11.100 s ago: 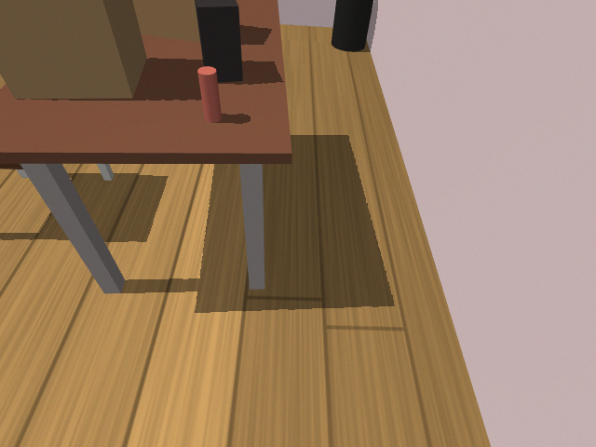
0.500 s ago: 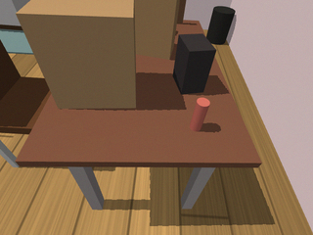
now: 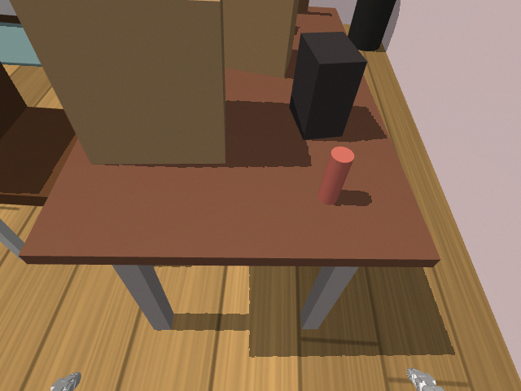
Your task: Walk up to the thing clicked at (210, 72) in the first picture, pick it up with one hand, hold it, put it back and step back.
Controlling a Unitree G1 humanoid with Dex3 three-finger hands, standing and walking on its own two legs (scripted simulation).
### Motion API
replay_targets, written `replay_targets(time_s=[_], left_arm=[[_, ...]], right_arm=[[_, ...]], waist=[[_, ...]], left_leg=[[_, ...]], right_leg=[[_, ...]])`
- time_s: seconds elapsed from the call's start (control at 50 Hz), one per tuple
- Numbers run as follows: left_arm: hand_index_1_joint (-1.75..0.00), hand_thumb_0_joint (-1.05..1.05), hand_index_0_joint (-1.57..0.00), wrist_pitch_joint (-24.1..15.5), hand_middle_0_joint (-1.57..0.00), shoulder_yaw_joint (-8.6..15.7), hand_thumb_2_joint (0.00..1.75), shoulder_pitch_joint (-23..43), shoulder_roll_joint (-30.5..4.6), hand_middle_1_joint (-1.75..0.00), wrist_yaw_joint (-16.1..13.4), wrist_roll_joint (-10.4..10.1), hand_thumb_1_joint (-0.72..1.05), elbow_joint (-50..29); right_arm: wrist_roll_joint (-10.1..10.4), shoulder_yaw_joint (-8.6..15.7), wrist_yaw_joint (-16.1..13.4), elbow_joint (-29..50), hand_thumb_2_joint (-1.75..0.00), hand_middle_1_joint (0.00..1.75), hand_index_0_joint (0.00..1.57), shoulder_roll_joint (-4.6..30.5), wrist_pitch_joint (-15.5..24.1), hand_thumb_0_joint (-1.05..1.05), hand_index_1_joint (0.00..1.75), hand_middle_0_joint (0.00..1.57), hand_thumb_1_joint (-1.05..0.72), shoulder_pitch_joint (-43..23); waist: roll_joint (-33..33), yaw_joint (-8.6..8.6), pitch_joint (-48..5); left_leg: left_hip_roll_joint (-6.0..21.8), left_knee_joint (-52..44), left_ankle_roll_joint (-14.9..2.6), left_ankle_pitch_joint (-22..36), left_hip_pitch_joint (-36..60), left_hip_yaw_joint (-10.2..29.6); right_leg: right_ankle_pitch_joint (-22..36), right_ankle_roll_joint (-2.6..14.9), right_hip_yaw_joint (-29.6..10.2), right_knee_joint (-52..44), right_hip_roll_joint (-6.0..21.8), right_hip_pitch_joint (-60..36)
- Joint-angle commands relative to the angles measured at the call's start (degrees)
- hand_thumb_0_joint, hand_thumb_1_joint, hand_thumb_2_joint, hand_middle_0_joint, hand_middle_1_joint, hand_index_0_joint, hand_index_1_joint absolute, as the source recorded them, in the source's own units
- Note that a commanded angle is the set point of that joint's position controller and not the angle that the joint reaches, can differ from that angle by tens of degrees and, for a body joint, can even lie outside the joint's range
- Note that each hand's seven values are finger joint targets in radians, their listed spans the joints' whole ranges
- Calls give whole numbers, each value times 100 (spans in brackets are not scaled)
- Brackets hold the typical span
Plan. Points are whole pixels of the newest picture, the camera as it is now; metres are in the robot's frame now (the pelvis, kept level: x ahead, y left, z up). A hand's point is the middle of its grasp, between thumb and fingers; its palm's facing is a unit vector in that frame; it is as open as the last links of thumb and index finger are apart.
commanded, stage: rise first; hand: right
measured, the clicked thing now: (334, 177) +0.50 -0.16 +0.02
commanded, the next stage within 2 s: go down in 1.64 s
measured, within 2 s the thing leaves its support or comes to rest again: neither
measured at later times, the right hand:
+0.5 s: hand (417, 342) +0.21 -0.25 -0.03, palm faces +0.26 +0.91 -0.33, open 16.9 cm
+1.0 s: hand (451, 337) +0.19 -0.25 +0.05, palm faces +0.28 +0.89 -0.36, open 17.7 cm
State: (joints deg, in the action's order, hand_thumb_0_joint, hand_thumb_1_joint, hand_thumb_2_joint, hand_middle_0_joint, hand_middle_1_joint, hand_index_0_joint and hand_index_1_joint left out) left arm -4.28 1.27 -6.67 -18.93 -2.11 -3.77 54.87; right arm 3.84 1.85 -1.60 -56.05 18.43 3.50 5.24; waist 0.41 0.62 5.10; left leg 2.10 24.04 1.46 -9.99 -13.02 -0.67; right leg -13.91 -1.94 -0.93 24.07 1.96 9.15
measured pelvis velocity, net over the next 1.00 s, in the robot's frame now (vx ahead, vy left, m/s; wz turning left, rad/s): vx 0.01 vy -0.01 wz -0.01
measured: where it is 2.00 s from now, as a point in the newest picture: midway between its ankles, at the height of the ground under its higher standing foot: outside the picture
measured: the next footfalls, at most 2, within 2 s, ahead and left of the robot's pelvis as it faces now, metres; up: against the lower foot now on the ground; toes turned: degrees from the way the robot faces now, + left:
none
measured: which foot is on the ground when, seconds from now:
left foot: down 0.00-1.00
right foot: down 0.00-1.00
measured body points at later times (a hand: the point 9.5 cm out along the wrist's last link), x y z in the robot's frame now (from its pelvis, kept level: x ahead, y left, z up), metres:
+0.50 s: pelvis +0.03 -0.01 +0.00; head +0.03 +0.00 +0.45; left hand +0.20 +0.24 -0.08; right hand +0.19 -0.30 -0.01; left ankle +0.03 +0.14 -0.74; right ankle -0.01 -0.14 -0.74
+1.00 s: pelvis +0.01 -0.01 +0.00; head +0.01 +0.01 +0.45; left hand +0.18 +0.25 -0.08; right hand +0.17 -0.30 +0.08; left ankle +0.03 +0.14 -0.74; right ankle -0.01 -0.14 -0.74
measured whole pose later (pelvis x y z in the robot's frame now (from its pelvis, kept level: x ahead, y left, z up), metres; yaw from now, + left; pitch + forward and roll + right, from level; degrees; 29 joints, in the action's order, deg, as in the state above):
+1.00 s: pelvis +0.01 -0.01 +0.00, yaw -1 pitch -4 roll +0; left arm -5.6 7.1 -15.7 -12.2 -2.4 -0.5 32.4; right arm 2.2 12.4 -1.5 5.0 16.4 8.2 27.0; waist 2.2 2.5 2.3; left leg 2.7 23.8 2.0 -11.4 -8.7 -1.2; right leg -15.3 -1.5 -1.3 24.2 1.5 5.3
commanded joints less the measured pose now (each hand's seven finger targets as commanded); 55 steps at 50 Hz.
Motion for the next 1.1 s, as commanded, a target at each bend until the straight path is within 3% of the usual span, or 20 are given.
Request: replay_targets(time_s=[0.0, 0.04, 0.06, 0.16, 0.18, 0.2, 0.22, 0.24, 0.3, 0.4, 0.44, 0.58, 0.62, 0.66, 0.7, 0.76, 0.84, 0.94, 1.04, 1.08], left_arm=[[-5, 0, -3, -368, -3, 662, 26, 718, -997, -5, -254, -18, 29, -390], [-5, 0, -4, -367, -4, 970, 20, 128, -947, -5, -218, 165, 20, -596], [-5, 0, -6, -311, -4, 897, 17, -272, -731, -6, -202, 176, 15, -529], [-5, 0, -6, -180, -5, 787, 10, -273, -429, -5, -180, 188, -14, -1297], [-5, 0, -6, -226, -5, 559, 9, 340, -158, -5, -171, 160, -19, -1739], [-5, 0, -6, -206, -6, 674, 8, 305, -289, -5, -204, 185, -27, -1418], [-6, 0, -6, -271, -6, 748, 8, 767, -500, -5, -250, 195, -35, -2040], [-6, 0, -6, -265, -6, 776, 7, 365, -500, -6, -269, 228, -42, -1697], [-6, 0, -7, -337, -7, 677, 3, 391, -404, -6, -325, 208, -51, -2397], [-6, 0, -7, -340, -7, 516, 3, -331, -222, -6, -322, 213, -52, -3081], [-6, 0, -7, -297, -6, 436, 2, -692, -33, -6, -279, 208, -52, -3028], [-5, 0, -6, -270, -6, 864, 2, -824, -240, -5, -115, 213, -53, -3167], [-5, 0, -6, -286, -6, 747, 2, -654, -140, -5, -73, 222, -54, -3268], [-5, 0, -6, -306, -6, 885, 4, -387, -247, -5, -97, 238, -55, -3326], [-5, 0, -6, -351, -6, 961, 4, -274, -293, -5, -115, 256, -54, -3332], [-6, 0, -6, -379, -6, 495, 4, -255, 228, -6, -65, 273, -55, -3176], [-5, 0, -5, -384, -5, 811, 4, -590, -116, -5, -98, 297, -55, -3102], [-5, 0, -5, -465, -5, 1026, 4, -495, -258, -5, -72, 286, -55, -3120], [-5, 0, -5, -568, -5, 672, 5, -341, 132, -5, -30, 298, -56, -3269], [-5, 0, -5, -556, -5, 923, 5, -604, -39, -5, -62, 287, -56, -2968]], right_arm=[[8, 625, -298, 785, -26, 4, 6, 1150, 418, 0, 4, 6, -28, -814], [-149, 1118, -274, 1260, -20, 4, 6, 1338, 386, 0, 4, 6, -23, 154], [-147, 1072, -261, 1056, -18, 4, 6, 1156, 320, 0, 4, 6, -15, 687], [-147, 1046, -229, 2339, -12, 5, 5, 952, 194, 0, 5, 5, 16, 675], [-117, 844, -224, 2877, -11, 5, 5, 775, 224, 0, 5, 5, 20, 103], [-134, 930, -244, 2756, -10, 5, 5, 848, 197, 0, 5, 5, 28, 185], [-119, 835, -269, 3239, -9, 5, 5, 777, 233, 0, 5, 4, 32, -232], [-143, 880, -286, 3210, -8, 5, 5, 795, 221, 0, 5, 4, 36, 144], [-153, 907, -342, 3932, -6, 5, 4, 857, 303, 0, 5, 4, 47, 314], [-148, 1133, -365, 4976, -5, 6, 4, 903, 364, 0, 6, 4, 55, 956], [-126, 1131, -318, 5091, -4, 6, 4, 757, 364, 0, 6, 4, 57, 1223], [-83, 1344, -134, 6117, -3, 6, 4, 689, 429, 0, 6, 4, 60, 1556], [-90, 1361, -115, 6286, -3, 6, 4, 666, 460, 0, 6, 3, 61, 1539], [-95, 1542, -144, 6461, -4, 6, 4, 803, 491, 0, 6, 4, 60, 1421], [-98, 1408, -136, 6799, -3, 6, 4, 688, 556, 0, 6, 4, 60, 1408], [-112, 1250, -108, 7069, -4, 6, 4, 495, 665, 0, 6, 4, 60, 1604], [-134, 1695, -129, 7057, -3, 6, 4, 854, 771, 0, 6, 4, 61, 1863], [-96, 1668, -75, 7348, -3, 6, 4, 747, 893, 0, 6, 4, 61, 1970], [-109, 1582, -39, 7594, -3, 6, 4, 633, 1051, 0, 6, 4, 60, 1910], [-106, 1688, -41, 7567, -4, 6, 5, 717, 1102, 0, 6, 4, 59, 1980]], waist=[[142, -9, -1233], [94, 74, -1693], [0, 46, -1561], [55, 32, -1748], [142, 72, -1572], [163, 50, -1288], [38, -15, -1309], [167, 20, -1355], [10, 87, -1360], [66, 127, -1476], [39, 102, -1034], [126, 19, -877], [145, 95, -784], [139, 141, -818], [105, 115, -798], [104, 201, -656], [81, 200, -668], [246, 176, -604], [-4, 172, -654], [56, 132, -585]], left_leg=[[-106, -17, -135, 157, 152, -182], [-141, 53, -149, 668, 458, -190], [-164, -9, -127, 828, 541, -218], [-190, -45, -111, 1567, 680, -293], [-166, -107, -107, 1316, 608, -261], [-178, -147, -116, 1006, 452, -291], [-190, -191, -127, 906, 450, -275], [-192, -162, -145, 882, 478, -305], [-172, -186, -132, 947, 619, -307], [-181, -129, -128, 1409, 883, -359], [-173, -189, -109, 1284, 770, -364], [-175, -204, -112, 1282, 727, -391], [-175, -209, -123, 1209, 766, -401], [-182, -212, -130, 1126, 780, -403], [-170, -239, -133, 918, 772, -397], [-158, -296, -132, 610, 753, -396], [-155, -318, -127, 548, 810, -404], [-173, -334, -161, 357, 727, -425], [-140, -407, -121, 192, 766, -398], [-131, -365, -120, 317, 672, -399]], right_leg=[[497, 225, 291, -73, -223, 529], [911, 231, 291, -74, -258, 453], [1033, 232, 310, -105, -261, 477], [1767, 174, 314, -127, -242, 192], [1516, 181, 312, -161, -237, 328], [1240, 187, 282, -239, -210, 384], [1153, 196, 263, -268, -175, 346], [1153, 188, 248, -293, -166, 253], [1236, 203, 262, -295, -197, 127], [1806, 179, 283, -274, -194, -187], [1644, 199, 318, -303, -210, -51], [1653, 187, 336, -340, -194, -176], [1642, 169, 301, -350, -178, -131], [1647, 156, 268, -342, -156, -124], [1364, 175, 263, -395, -159, -153], [1040, 205, 288, -407, -203, -19], [992, 203, 292, -426, -210, 29], [815, 187, 270, -498, -197, 59], [622, 251, 283, -440, -227, 48], [744, 236, 297, -413, -237, -8]])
